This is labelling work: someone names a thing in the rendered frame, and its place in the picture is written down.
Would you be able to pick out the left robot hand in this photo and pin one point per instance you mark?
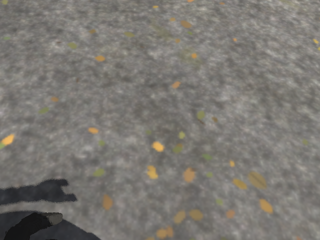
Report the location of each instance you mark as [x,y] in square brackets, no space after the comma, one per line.
[32,224]

